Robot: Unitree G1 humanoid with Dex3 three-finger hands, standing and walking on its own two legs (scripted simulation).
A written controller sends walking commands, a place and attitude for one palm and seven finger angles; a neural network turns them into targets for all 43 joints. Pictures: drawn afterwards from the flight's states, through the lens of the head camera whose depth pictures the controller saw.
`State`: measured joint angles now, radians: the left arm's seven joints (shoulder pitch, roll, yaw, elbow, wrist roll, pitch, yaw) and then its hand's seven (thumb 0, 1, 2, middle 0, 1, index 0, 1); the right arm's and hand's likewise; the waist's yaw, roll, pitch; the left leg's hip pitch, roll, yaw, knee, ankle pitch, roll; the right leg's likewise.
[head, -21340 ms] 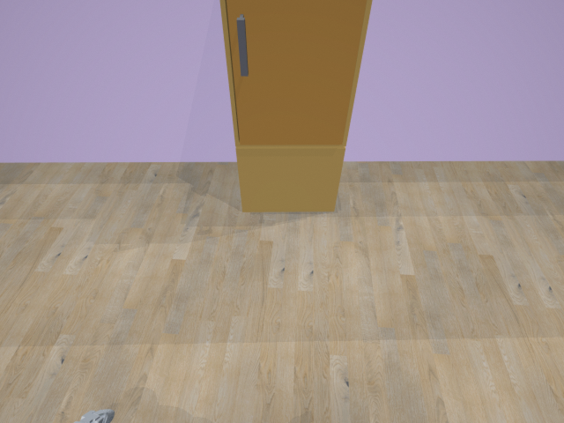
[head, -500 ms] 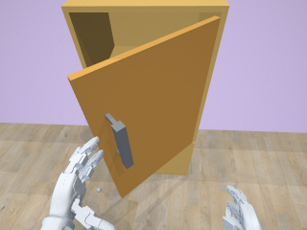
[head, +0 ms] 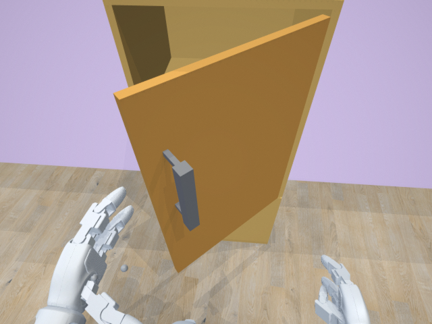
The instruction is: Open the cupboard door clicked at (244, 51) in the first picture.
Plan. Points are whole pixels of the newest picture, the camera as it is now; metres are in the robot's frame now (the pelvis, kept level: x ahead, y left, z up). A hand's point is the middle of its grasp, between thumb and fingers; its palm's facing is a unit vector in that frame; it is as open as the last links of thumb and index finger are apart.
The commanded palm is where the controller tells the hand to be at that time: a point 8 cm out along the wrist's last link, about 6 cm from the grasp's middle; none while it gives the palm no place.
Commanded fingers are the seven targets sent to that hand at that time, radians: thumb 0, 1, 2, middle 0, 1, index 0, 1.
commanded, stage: draw the hand back to the body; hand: left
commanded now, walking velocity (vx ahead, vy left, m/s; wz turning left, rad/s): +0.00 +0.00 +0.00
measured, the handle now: (181, 192) +0.32 +0.10 +0.10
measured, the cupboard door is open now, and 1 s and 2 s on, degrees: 43 43 43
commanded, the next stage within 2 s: step back with the hand held close in 1.44 s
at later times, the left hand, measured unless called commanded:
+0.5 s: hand (71, 248) +0.19 +0.21 +0.14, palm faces +0.20 -0.94 -0.28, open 15.5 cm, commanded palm +0.15 +0.26 +0.17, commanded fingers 0.00 -0.05 0.50 -0.17 -0.30 -0.17 -0.30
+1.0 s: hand (33, 201) +0.22 +0.26 +0.20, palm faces +0.40 -0.83 -0.40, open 9.8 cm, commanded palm +0.18 +0.30 +0.22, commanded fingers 0.00 0.83 0.87 -0.20 -0.30 -0.20 -0.30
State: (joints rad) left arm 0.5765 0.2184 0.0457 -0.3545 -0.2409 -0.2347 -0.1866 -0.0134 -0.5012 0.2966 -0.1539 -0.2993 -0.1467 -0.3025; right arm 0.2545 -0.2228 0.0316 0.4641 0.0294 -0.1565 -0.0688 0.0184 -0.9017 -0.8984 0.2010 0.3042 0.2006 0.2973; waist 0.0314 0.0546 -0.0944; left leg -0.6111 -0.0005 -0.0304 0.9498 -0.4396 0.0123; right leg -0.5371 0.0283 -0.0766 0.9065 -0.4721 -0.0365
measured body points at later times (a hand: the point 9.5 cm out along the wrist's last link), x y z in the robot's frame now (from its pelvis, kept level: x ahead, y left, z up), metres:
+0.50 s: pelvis +0.00 +0.01 +0.03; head -0.01 +0.00 +0.48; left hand +0.17 +0.26 +0.16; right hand +0.20 -0.20 -0.03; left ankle +0.03 +0.11 -0.69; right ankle +0.00 -0.10 -0.69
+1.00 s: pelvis +0.03 +0.01 +0.05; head +0.01 -0.01 +0.50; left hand +0.20 +0.30 +0.22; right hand +0.23 -0.21 -0.03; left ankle +0.03 +0.11 -0.69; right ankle +0.00 -0.10 -0.69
